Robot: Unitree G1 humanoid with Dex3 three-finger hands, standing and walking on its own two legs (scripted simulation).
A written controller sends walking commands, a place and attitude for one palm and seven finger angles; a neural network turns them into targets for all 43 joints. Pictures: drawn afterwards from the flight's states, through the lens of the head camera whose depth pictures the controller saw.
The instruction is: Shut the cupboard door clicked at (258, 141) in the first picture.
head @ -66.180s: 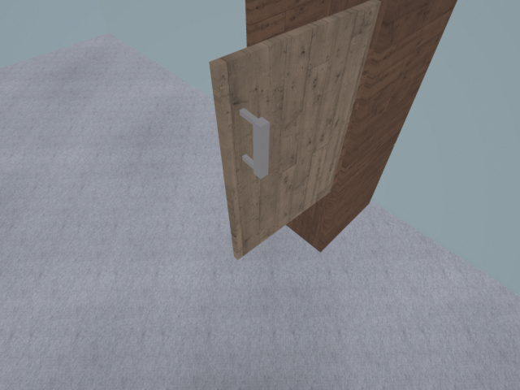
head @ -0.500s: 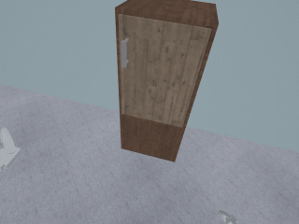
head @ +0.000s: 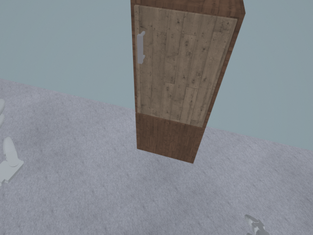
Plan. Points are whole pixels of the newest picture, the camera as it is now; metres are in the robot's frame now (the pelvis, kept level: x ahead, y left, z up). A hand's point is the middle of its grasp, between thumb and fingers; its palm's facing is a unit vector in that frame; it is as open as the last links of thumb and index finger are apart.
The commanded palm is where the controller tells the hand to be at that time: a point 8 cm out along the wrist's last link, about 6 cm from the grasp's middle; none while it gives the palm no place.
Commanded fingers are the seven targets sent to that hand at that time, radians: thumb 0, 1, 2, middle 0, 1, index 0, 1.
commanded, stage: stop stepping back and stand still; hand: left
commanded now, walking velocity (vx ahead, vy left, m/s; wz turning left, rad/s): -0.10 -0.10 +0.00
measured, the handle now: (141, 47) +0.84 +0.12 +0.10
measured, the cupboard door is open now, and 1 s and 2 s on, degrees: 0 0 0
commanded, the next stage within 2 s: let the arm hang, fingers relaxed in 0.22 s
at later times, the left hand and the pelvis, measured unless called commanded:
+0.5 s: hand out of the picture +0.14 +0.25 -0.08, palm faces +0.03 -0.92 -0.39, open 7.4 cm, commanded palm none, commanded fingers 0.00 0.90 0.90 -0.20 -0.30 -0.20 -0.30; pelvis -0.03 +0.02 +0.00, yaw +1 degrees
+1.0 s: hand out of the picture -0.11 +0.21 -0.16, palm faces +0.05 -0.97 -0.22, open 7.3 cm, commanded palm none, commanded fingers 0.00 0.90 0.90 -0.20 -0.30 -0.20 -0.30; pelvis -0.03 +0.04 +0.01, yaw +1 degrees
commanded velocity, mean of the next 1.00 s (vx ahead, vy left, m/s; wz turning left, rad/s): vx -0.02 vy -0.01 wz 0.00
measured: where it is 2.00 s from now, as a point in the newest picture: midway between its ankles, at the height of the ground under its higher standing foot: outside the picture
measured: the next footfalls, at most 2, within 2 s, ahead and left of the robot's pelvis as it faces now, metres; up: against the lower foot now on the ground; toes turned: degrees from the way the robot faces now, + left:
none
